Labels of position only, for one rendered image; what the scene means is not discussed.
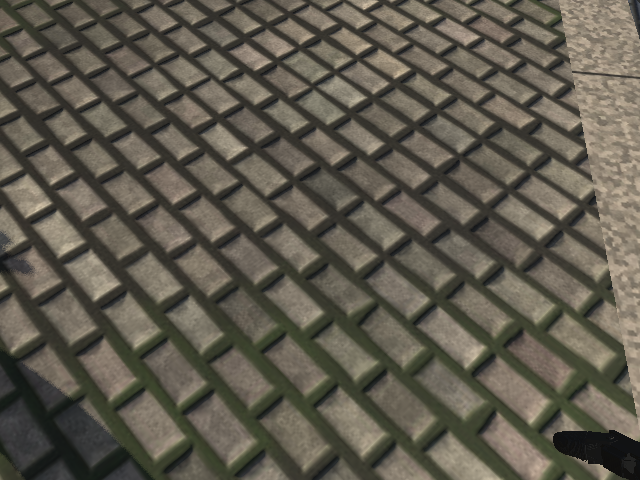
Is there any robot right hand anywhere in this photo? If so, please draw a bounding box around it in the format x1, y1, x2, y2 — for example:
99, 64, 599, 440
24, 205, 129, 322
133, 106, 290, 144
553, 430, 640, 480

